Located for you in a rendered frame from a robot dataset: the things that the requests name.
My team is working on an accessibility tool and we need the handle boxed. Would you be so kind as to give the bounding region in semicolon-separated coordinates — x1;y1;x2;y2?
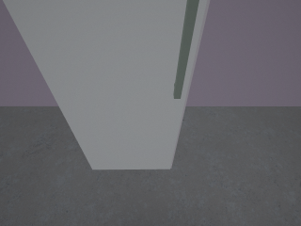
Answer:
173;0;199;99

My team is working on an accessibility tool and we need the fridge door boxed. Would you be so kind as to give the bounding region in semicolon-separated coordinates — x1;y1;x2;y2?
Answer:
3;0;207;170

